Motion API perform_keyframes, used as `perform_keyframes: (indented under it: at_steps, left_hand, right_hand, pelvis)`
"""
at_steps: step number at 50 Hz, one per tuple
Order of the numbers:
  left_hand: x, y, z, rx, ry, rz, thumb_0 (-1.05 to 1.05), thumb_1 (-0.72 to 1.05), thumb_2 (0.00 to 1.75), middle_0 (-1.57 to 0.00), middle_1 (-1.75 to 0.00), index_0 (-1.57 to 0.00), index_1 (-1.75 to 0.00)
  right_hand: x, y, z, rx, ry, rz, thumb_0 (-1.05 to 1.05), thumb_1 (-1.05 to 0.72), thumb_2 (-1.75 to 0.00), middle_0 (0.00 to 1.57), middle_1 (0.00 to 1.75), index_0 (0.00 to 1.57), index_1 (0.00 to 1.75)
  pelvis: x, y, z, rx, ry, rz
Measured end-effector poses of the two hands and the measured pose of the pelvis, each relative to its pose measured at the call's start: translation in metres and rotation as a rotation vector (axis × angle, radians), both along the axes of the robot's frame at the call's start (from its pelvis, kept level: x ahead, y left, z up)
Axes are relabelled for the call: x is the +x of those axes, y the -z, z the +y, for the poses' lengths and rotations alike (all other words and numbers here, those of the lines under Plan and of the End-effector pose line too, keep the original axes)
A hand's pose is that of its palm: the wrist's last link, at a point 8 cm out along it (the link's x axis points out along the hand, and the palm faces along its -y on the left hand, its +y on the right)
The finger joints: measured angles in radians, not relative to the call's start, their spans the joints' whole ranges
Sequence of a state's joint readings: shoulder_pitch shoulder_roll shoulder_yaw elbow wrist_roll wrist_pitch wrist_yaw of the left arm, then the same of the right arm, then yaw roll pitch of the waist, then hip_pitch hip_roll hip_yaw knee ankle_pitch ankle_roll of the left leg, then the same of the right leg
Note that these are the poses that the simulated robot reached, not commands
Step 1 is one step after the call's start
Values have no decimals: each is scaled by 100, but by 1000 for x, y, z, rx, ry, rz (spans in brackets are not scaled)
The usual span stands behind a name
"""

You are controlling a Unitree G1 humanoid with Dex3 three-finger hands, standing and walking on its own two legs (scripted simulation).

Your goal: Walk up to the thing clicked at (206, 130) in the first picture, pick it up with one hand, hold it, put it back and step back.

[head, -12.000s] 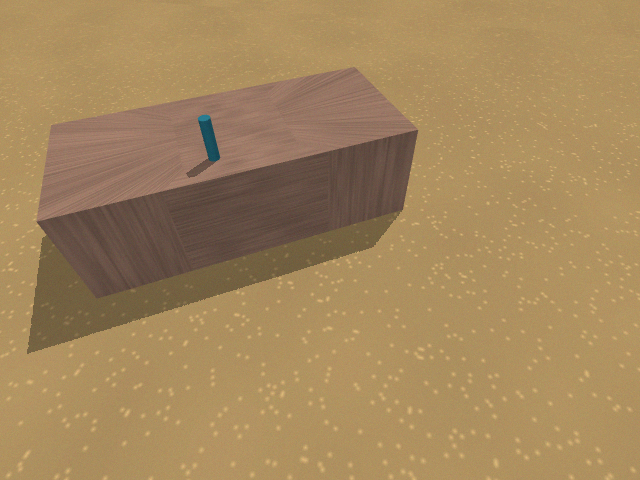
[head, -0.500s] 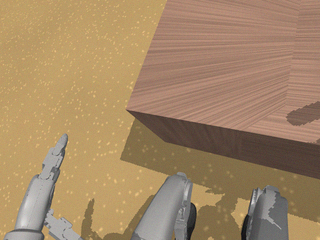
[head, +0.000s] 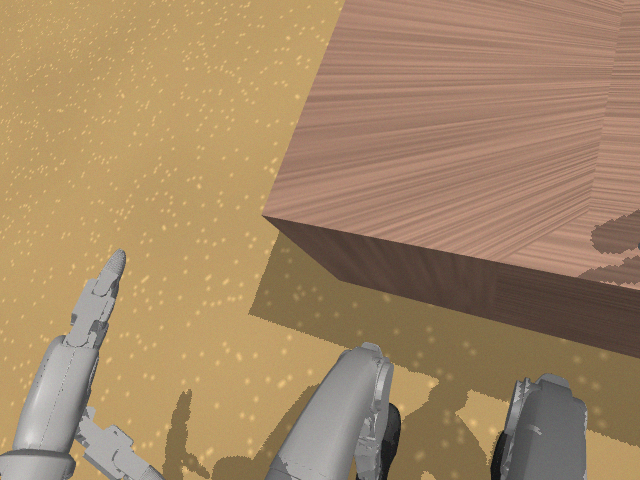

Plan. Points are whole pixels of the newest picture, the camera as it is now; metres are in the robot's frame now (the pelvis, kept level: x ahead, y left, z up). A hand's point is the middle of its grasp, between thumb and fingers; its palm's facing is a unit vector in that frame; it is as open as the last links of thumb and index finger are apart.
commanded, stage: close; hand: right
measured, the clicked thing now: out of the picture +0.50 -0.29 -0.04
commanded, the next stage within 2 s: settle in 0.52 s
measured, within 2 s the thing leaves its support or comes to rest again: leaves its support in 0.88 s
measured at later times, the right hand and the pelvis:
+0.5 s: hand out of the picture +0.50 -0.27 -0.05, palm faces +0.34 +0.94 +0.00, open 7.0 cm; pelvis +0.00 +0.00 +0.00, yaw +0 degrees
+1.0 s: hand out of the picture +0.50 -0.28 -0.03, palm faces +0.35 +0.94 +0.00, open 5.0 cm; pelvis +0.00 +0.00 +0.01, yaw +0 degrees
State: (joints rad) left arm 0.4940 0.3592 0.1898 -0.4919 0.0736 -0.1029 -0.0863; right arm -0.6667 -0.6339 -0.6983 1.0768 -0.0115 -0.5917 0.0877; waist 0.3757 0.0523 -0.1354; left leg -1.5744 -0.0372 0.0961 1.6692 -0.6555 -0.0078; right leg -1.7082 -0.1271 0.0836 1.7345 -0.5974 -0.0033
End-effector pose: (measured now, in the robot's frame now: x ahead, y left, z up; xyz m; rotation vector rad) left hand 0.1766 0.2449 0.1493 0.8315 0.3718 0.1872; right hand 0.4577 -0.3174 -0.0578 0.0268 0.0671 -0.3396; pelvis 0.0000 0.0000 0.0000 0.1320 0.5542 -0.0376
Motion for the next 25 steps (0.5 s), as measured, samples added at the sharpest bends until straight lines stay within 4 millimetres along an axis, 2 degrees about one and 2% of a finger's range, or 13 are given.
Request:
perform_keyframes:
  at_steps: [7, 13, 18, 25]
  left_hand:
    - [-3, 3, 6, 7, -25, 16, -1, -53, 5, -7, -6, -7, -5]
    - [-3, 8, 9, -11, -37, 29, -1, -52, 5, -6, -6, -7, -5]
    - [-2, 12, 8, -31, -31, 34, -1, -52, 5, -6, -6, -7, -5]
    - [-1, 13, 8, -41, -30, 32, -1, -53, 5, -7, -6, -6, -5]
  right_hand:
    - [10, -2, 2, -9, -1, -2, -1, 58, -7, 60, 32, 60, 32]
    - [9, 0, 3, -16, -2, 11, -1, 48, -18, 79, 48, 80, 49]
    - [5, -2, 4, -11, 4, 8, -1, 33, -33, 94, 63, 94, 64]
    - [6, -8, 2, -17, 12, 1, 0, 2, -56, 113, 85, 113, 85]
  pelvis:
    - [0, 1, 0, -1, -5, 11]
    - [2, 1, 1, -4, -9, 14]
    - [3, 0, 2, -5, -7, 12]
    - [1, -1, 4, -5, -3, 6]
